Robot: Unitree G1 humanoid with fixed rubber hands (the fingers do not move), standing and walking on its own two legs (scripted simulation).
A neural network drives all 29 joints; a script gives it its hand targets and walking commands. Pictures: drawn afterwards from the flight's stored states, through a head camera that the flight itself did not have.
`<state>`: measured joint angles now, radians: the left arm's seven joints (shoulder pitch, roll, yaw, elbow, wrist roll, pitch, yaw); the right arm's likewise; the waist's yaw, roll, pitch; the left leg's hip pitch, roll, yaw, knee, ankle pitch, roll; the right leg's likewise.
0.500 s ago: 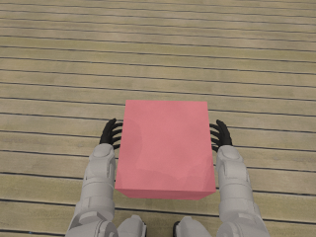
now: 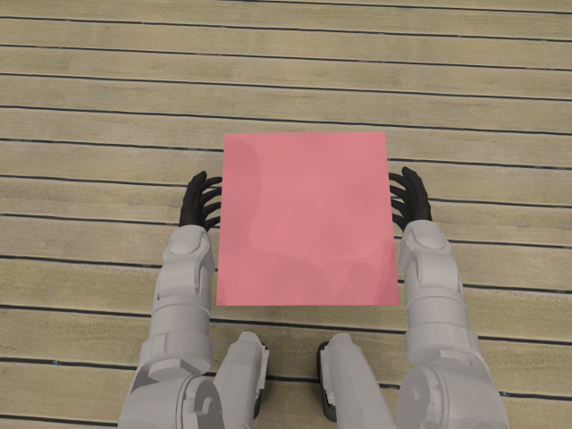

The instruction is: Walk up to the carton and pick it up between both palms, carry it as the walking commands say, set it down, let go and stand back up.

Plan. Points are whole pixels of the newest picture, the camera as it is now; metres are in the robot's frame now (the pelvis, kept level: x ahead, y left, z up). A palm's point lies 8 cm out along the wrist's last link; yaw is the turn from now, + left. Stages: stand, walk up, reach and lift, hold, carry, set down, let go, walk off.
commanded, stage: set down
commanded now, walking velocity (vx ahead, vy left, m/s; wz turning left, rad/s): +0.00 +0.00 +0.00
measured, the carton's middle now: (303, 230) +0.39 -0.01 -0.14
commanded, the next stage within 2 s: none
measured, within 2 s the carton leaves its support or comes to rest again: neither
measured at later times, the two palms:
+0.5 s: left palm (211, 227) +0.39 +0.15 -0.15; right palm (396, 221) +0.41 -0.17 -0.15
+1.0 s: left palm (222, 229) +0.42 +0.15 -0.24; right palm (383, 221) +0.44 -0.17 -0.24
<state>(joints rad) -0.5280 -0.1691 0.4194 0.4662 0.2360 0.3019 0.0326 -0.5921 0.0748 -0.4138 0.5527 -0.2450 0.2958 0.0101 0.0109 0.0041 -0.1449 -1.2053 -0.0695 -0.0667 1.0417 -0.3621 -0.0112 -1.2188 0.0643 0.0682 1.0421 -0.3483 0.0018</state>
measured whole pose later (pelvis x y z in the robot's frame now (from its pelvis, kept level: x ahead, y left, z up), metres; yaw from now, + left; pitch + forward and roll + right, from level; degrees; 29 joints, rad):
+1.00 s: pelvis -0.04 -0.01 -0.16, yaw +1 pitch +43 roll +2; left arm -0.88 -0.04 0.44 0.66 0.14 0.27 0.10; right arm -0.96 -0.08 -0.36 0.79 -0.15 0.27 -0.05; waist 0.01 0.00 -0.18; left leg -1.89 -0.12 -0.06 1.66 -0.52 -0.05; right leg -1.91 0.12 0.07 1.67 -0.50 0.02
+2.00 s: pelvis -0.05 -0.01 -0.28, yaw +2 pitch +44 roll +3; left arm -1.20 0.09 0.41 0.78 0.04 0.24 0.14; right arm -1.33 -0.25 -0.25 0.94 -0.05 0.24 -0.09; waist 0.01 0.01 0.11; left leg -2.25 -0.15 -0.03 2.05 -0.57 -0.08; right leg -2.29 0.15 0.06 2.06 -0.54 0.04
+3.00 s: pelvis -0.05 -0.01 -0.31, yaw +3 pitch +36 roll +2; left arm -1.30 0.15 0.32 0.95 -0.03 0.17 0.17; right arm -1.42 -0.33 -0.15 1.12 0.05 0.17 -0.08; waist 0.00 0.02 0.32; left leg -2.23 -0.13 -0.01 2.21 -0.62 -0.06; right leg -2.25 0.08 0.02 2.23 -0.61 0.00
